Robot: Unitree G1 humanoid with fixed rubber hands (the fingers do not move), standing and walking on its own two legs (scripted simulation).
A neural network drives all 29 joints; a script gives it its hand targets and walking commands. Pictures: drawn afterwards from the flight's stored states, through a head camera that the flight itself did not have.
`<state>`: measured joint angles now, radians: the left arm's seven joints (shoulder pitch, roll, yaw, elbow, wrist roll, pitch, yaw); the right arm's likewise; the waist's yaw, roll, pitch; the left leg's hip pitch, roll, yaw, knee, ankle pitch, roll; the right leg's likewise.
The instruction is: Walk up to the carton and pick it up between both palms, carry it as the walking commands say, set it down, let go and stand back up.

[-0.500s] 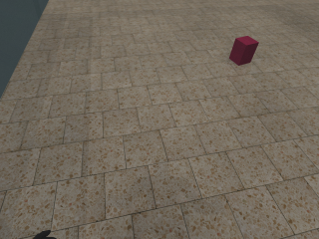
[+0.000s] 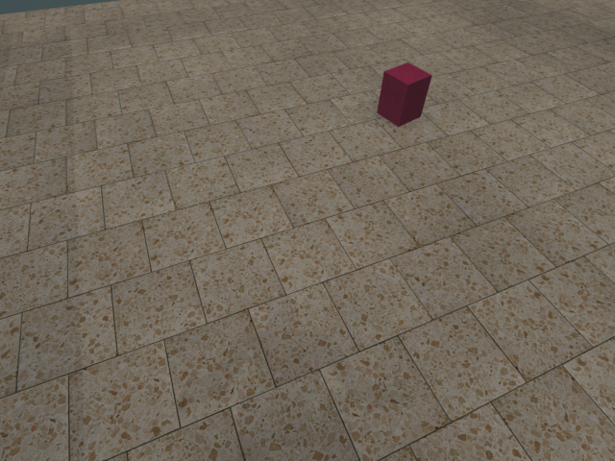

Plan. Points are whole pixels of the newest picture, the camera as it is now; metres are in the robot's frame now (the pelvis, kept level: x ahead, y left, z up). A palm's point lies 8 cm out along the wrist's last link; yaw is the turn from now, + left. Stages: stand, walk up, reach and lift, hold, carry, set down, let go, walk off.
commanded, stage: walk up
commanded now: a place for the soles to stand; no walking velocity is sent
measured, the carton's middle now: (403, 94) +2.06 -0.44 -0.63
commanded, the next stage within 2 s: none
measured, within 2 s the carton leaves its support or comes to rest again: neither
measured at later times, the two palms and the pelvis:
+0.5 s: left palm (182, 280) +0.43 +0.26 -0.10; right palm (586, 323) +0.37 -0.41 -0.08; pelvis +0.31 -0.07 -0.01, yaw -6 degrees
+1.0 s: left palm (283, 168) +0.71 +0.11 -0.06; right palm (601, 230) +0.59 -0.55 -0.10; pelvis +0.56 -0.21 +0.01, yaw -5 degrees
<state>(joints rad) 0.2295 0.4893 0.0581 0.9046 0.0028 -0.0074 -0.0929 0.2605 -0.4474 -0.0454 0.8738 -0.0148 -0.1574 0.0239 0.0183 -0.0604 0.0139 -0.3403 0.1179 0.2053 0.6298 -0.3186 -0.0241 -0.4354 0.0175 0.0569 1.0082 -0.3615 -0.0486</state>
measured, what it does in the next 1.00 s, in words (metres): walks ahead: right foot, then left foot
